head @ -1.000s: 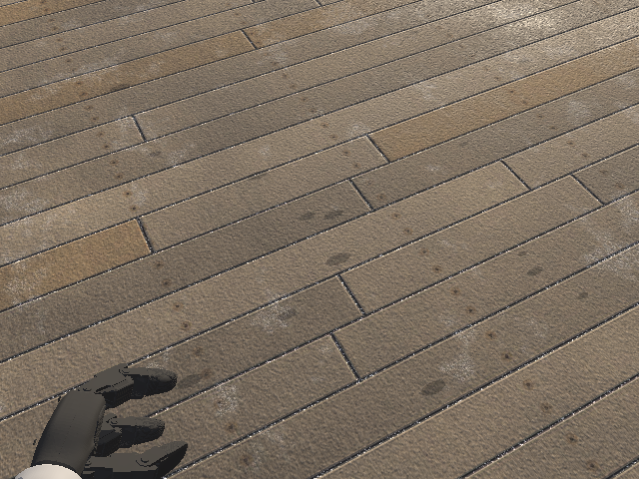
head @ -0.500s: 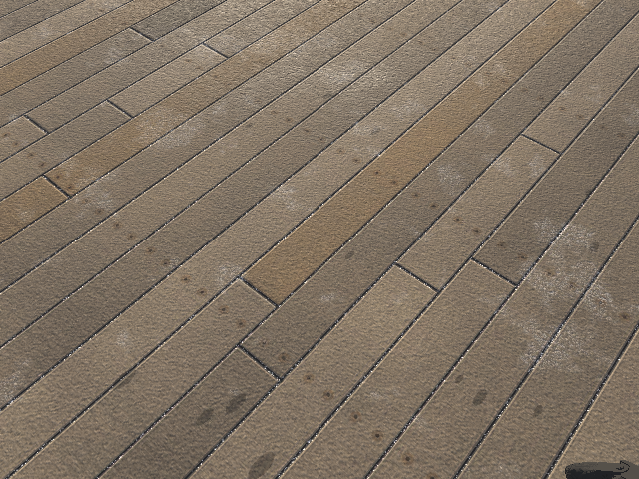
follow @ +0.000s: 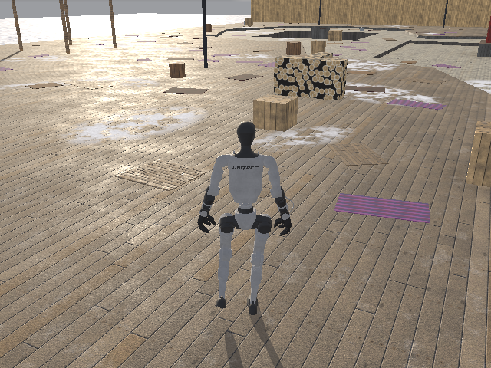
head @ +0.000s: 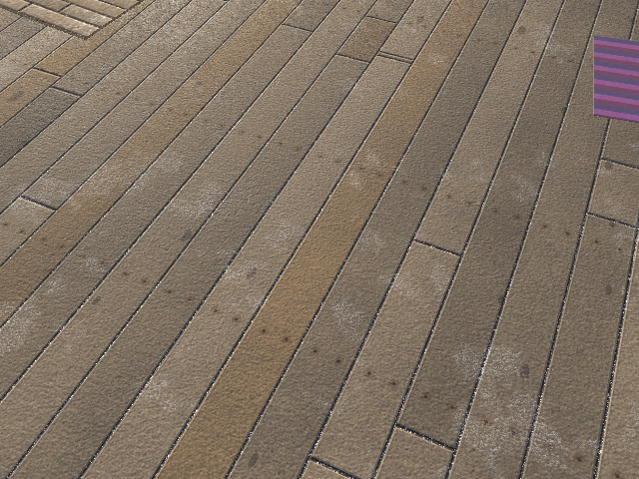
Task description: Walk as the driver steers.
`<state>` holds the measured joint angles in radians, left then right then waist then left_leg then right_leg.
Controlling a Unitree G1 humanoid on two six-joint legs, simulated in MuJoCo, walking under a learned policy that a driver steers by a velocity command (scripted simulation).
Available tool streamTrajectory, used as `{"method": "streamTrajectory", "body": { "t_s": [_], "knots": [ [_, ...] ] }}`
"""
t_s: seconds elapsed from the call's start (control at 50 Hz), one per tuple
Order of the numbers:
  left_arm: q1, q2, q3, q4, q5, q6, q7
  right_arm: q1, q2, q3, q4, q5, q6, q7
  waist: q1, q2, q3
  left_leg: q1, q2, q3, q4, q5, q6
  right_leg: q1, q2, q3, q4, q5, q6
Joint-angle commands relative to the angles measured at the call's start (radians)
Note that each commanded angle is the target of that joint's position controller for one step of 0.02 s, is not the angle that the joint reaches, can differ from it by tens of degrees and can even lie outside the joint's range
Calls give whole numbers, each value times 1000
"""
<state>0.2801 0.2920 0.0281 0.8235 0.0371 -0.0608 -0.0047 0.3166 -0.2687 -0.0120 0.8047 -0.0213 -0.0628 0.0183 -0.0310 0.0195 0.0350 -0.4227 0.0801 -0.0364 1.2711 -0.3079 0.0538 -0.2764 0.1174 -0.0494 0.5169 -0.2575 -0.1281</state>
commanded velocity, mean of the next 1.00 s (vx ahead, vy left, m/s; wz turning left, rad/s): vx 1.00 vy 0.00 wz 0.77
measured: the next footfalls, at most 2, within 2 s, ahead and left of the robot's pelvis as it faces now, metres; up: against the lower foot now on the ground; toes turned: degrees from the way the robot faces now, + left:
left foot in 0.30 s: +0.49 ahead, +0.10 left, +0.00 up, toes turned +14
right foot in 0.70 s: +0.94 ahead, +0.05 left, +0.00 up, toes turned +36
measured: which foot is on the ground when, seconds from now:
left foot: up 0.00-0.28, down 0.30-0.68, up 0.70-1.00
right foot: down 0.00-0.30, up 0.32-0.68, down 0.70-1.00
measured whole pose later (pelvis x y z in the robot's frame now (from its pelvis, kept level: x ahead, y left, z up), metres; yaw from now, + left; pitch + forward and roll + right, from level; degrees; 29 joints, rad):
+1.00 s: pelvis +0.92 +0.21 +0.00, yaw +48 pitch +2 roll -2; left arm 0.51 0.33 0.05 0.88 0.03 -0.10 0.00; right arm 0.00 -0.36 -0.04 0.58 -0.03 0.02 0.09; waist 0.08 0.06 0.00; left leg -0.80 0.06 0.06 1.04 -0.07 0.09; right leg 0.09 0.00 -0.22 0.26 -0.37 0.03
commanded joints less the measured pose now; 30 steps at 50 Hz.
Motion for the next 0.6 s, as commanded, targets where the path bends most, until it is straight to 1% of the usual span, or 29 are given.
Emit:
{"method": "streamTrajectory", "body": {
  "t_s": [0.02, 0.04, 0.06, 0.1, 0.12, 0.14, 0.16, 0.18, 0.2, 0.22, 0.24, 0.26, 0.28, 0.3, 0.32, 0.34, 0.36, 0.38, 0.4, 0.42, 0.44, 0.46, 0.48, 0.5, 0.52, 0.54, 0.56, 0.58, 0.6],
  "knots": [
    [51, 74, 25, -26, -18, -51, 7, 42, -69, -15, -46, -14, 27, 21, -7, -45, 13, -227, 59, -57, -77, 7, -14, 124, -300, 315, -357, 95, -104],
    [58, 79, 26, -16, -22, -60, 4, -24, -68, -14, -62, -13, 32, 26, 4, -41, 60, -267, 60, -44, -122, 63, -19, 105, -282, 248, -400, 135, -85],
    [69, 84, 27, -9, -22, -67, -1, -95, -63, -12, -90, -7, 33, 29, 17, -50, 91, -289, 51, -24, -191, 135, -17, 88, -260, 177, -428, 218, -60],
    [60, 69, 19, -4, -21, -79, -11, -177, -50, -2, -119, 5, 24, 37, 18, -49, 109, -240, 26, 34, -356, 303, -6, 58, -202, 30, -446, 414, -14],
    [67, 68, 15, -1, -25, -87, -12, -207, -47, 2, -124, 9, 20, 45, 25, -34, 98, -185, 7, 82, -430, 386, 7, 55, -190, -23, -462, 502, 11],
    [76, 87, 16, 4, -29, -96, -8, -240, -37, 9, -137, 12, 16, 52, 29, -37, 98, -127, 1, 105, -504, 468, 24, 54, -215, -42, -495, 549, 20],
    [106, 89, 14, 18, -33, -101, -4, -273, -40, 10, -137, 14, 14, 57, 45, -7, 103, -110, -24, 141, -550, 522, 40, 102, -220, -67, -512, 650, 39],
    [129, 108, 14, 26, -29, -103, 2, -279, -46, 10, -134, 14, 11, 59, 45, -10, 88, -92, -57, 171, -589, 540, 57, 177, -229, -89, -488, 821, 60],
    [138, 133, 19, 29, -24, -99, 13, -263, -61, 7, -125, 11, 10, 59, 33, -37, 60, -73, -95, 197, -610, 518, 69, 262, -238, -112, -427, 1022, 82],
    [140, 164, 25, 26, -15, -89, 28, -230, -86, 1, -111, 5, 12, 58, 10, -78, 11, -40, -138, 219, -618, 457, 81, 345, -253, -126, -338, 1223, 105],
    [131, 188, 32, 21, -5, -72, 44, -157, -116, -9, -89, 2, 17, 54, -34, -116, -41, 30, -180, 235, -614, 381, 93, 391, -270, -134, -199, 1385, 123],
    [100, 207, 39, 9, 7, -51, 56, -4, -159, -27, -48, -1, 20, 49, -116, -134, -117, 178, -217, 234, -602, 310, 112, 378, -282, -134, 28, 1473, 133],
    [36, 228, 46, -14, 16, -33, 62, 222, -205, -52, 18, -3, 24, 38, -226, -136, -197, 393, -206, 173, -614, 244, 155, 277, -293, -121, 341, 1440, 133],
    [-13, 222, 50, -21, 15, -27, 53, 356, -250, -82, 51, 4, 32, 19, -293, -45, -213, 559, -141, 65, -671, 166, 215, 88, -181, -143, 794, 887, 127],
    [60, 47, 7, -106, -2, -53, 26, 244, -352, -110, 38, -12, 50, 6, -86, 326, -237, 880, 105, -426, -664, 252, 390, -477, -7, -36, 1227, -258, 192],
    [32, 93, -8, -159, -6, -75, 26, 183, -353, -121, -17, 8, 55, 3, -116, 146, -382, 924, 190, -752, -888, -9, 474, -610, -38, 159, 1260, -206, 159],
    [-46, 116, -14, -171, 4, -90, 20, 140, -285, -111, -26, 10, 53, -9, -93, -15, -225, 752, 178, -741, -1007, -138, 412, -617, -106, 190, 1125, -105, 129],
    [-58, 115, -17, -173, 8, -95, 13, 103, -219, -96, -11, 10, 52, -11, -26, -110, -89, 541, 147, -656, -1047, -108, 358, -559, -152, 171, 987, -56, 117],
    [-77, 102, -22, -180, 27, -80, 12, 82, -201, -89, -9, 10, 41, -14, 13, -127, -22, 387, 99, -576, -1050, -14, 333, -501, -177, 165, 919, -80, 127],
    [-65, 92, -27, -185, 42, -52, 10, 61, -181, -80, -12, 10, 28, -17, 55, -137, 19, 254, 54, -507, -1063, 41, 317, -438, -196, 158, 859, -94, 146],
    [-65, 79, -32, -192, 47, -26, 8, 52, -173, -75, -13, 12, 16, -14, 80, -124, 46, 148, 16, -449, -1078, 67, 311, -396, -215, 144, 782, -119, 162],
    [-96, 68, -38, -216, 47, -12, 5, 44, -189, -78, -20, 16, 3, -10, 84, -104, 61, 60, -19, -398, -1097, 97, 306, -353, -226, 117, 676, -119, 175],
    [-161, 59, -45, -250, 43, -7, -1, 36, -204, -83, -27, 18, -7, -9, 75, -85, 81, -7, -47, -358, -1121, 146, 302, -318, -231, 88, 563, -53, 186],
    [-225, 48, -52, -278, 31, -8, -10, 34, -208, -87, -33, 17, -12, -10, 59, -60, 90, -60, -73, -330, -1132, 185, 284, -264, -228, 66, 448, 45, 193],
    [-276, 31, -59, -297, 17, -10, -17, 35, -209, -92, -37, 20, -14, -9, 37, -36, 87, -79, -104, -301, -1132, 212, 253, -202, -218, 56, 328, 160, 193],
    [-304, 22, -63, -305, 3, -11, -21, 44, -214, -98, -39, 25, -15, -5, 12, -14, 70, -65, -117, -289, -1125, 274, 223, -147, -198, 44, 232, 269, 189],
    [-315, 24, -61, -306, -7, -13, -22, 60, -223, -104, -38, 30, -15, 0, -10, 0, 43, -25, -112, -295, -1114, 341, 201, -100, -177, 39, 173, 346, 183],
    [-325, 36, -57, -309, -13, -15, -20, 79, -232, -109, -37, 32, -14, 2, -29, 18, 23, 38, -98, -311, -1095, 399, 187, -83, -163, 41, 128, 375, 177],
    [-335, 53, -52, -314, -14, -17, -16, 93, -237, -114, -36, 31, -11, 1, -41, 30, 11, 113, -86, -327, -1061, 444, 173, -84, -154, 51, 81, 365, 171]
  ]
}}
Velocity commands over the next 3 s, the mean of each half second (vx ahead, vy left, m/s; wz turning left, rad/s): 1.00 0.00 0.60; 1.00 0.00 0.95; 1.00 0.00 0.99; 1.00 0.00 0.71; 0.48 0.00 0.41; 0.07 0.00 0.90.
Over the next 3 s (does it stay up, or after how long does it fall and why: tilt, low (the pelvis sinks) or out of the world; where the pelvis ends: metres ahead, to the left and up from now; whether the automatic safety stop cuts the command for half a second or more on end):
stays up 1.20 1.42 0.01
